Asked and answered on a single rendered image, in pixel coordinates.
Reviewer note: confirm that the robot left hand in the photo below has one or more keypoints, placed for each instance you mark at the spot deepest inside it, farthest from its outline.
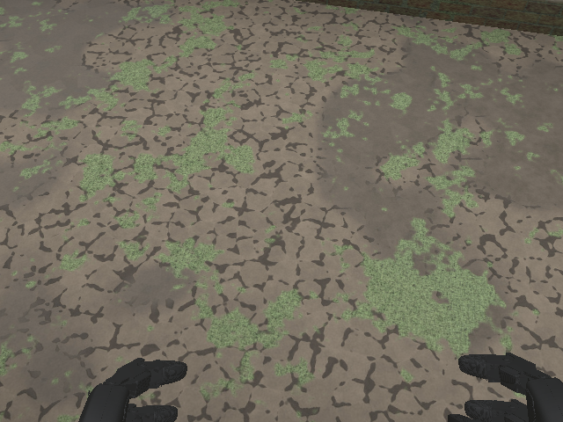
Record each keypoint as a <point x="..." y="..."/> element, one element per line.
<point x="109" y="402"/>

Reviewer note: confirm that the robot right hand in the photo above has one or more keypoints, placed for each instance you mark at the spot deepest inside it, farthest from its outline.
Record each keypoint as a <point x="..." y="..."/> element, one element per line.
<point x="544" y="394"/>

